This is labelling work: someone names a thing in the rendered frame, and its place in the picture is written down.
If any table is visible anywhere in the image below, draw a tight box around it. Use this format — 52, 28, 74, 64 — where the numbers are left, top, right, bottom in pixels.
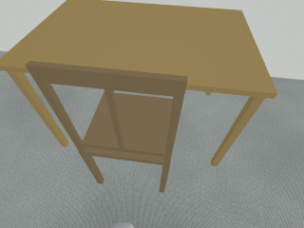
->
0, 0, 277, 166

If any chair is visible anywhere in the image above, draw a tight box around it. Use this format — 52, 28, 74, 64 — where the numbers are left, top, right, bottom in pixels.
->
25, 61, 188, 193

